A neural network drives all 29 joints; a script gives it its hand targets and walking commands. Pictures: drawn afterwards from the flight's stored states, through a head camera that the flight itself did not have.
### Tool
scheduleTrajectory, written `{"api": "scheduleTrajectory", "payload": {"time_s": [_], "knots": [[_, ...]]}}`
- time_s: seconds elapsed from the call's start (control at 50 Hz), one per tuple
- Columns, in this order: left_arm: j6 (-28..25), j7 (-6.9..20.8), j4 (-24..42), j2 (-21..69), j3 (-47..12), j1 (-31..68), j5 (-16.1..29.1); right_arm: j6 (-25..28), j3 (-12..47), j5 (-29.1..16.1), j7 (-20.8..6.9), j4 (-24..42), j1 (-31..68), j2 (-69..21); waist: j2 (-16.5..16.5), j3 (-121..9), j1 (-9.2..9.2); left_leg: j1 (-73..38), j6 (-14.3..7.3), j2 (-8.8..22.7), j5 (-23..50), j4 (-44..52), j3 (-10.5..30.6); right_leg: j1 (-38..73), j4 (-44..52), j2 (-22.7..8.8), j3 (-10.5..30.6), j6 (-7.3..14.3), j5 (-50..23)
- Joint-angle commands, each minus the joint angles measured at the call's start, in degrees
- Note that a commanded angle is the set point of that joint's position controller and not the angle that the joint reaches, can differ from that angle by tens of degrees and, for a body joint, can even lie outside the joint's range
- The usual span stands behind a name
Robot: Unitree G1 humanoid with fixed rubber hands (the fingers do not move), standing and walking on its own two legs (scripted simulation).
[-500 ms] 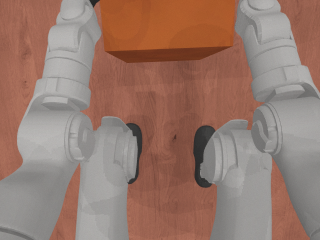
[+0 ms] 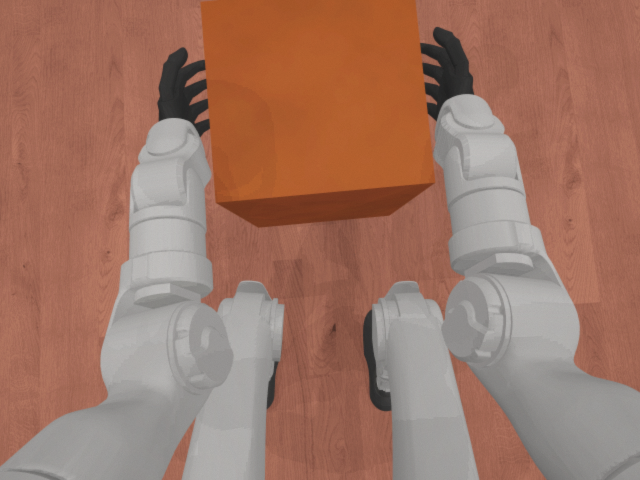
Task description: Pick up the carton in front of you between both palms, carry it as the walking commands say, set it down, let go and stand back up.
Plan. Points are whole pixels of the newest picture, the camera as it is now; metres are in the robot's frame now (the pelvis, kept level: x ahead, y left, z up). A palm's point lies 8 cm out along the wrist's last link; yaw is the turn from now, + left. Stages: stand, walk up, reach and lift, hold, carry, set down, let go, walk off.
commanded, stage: reach and lift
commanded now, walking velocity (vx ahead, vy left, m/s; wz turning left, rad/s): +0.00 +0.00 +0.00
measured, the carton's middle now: (317, 134) +0.51 +0.01 -0.13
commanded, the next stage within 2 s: none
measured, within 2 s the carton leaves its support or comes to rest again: neither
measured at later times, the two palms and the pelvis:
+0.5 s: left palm (108, 86) +0.45 +0.15 +0.10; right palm (540, 70) +0.47 -0.15 +0.10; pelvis +0.04 +0.00 +0.13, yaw -1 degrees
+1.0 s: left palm out of the picture +0.41 +0.15 +0.25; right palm out of the picture +0.41 -0.15 +0.25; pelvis +0.09 +0.00 +0.26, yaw -1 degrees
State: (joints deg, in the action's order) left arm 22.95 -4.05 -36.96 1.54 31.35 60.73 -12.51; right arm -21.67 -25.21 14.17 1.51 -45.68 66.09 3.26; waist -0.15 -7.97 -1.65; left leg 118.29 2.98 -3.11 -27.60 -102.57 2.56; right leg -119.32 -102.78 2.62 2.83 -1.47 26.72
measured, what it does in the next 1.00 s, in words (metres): rises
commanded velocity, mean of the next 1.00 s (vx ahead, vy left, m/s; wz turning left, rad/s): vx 0.00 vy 0.00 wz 0.00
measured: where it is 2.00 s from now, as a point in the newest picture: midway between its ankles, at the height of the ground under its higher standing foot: (322, 377)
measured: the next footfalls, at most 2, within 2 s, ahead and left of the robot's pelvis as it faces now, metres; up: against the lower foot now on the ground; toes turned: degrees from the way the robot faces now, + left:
none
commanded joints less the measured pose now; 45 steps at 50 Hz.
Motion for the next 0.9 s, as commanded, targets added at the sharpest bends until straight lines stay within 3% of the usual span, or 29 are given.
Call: {"api": "scheduleTrajectory", "payload": {"time_s": [0.0, 0.18, 0.52, 0.88], "knots": [[-0.48, 16.17, 0.71, 60.52, -33.96, 43.08, 11.14, -0.02, 25.79, -9.69, -14.31, 1.83, 34.17, -62.25, -0.37, -64.93, 0.94, -34.27, -0.94, -6.68, 7.38, 12.13, -8.0, 39.53, 12.23, 6.79, -7.27, 1.34, -6.68], [0.24, 16.15, 3.89, 63.03, -40.14, 32.04, 13.23, -1.15, 34.53, -13.87, -14.6, 7.91, 25.68, -67.69, -2.06, -64.26, -0.35, -43.17, -1.16, -6.92, 12.67, 18.46, -6.68, 49.22, 18.47, 7.15, -5.94, 0.27, -12.25], [-1.77, 16.31, 1.79, 65.5, -40.81, 13.86, 10.36, 0.97, 34.59, -10.5, -13.3, 8.09, 7.4, -70.4, -0.77, -46.42, 0.72, -59.84, -1.99, -6.56, 11.96, 36.38, -3.01, 65.8, 36.52, 6.72, -2.23, 0.98, -11.99], [-0.36, 16.63, 6.24, 66.31, -45.97, -5.58, 9.37, -0.51, 40.56, -10.43, -14.05, 14.45, -11.21, -71.16, -0.02, -29.98, 1.11, -87.47, -2.77, -4.15, 21.86, 58.43, 1.33, 91.57, 58.08, 4.49, 1.28, 1.63, -21.4]]}}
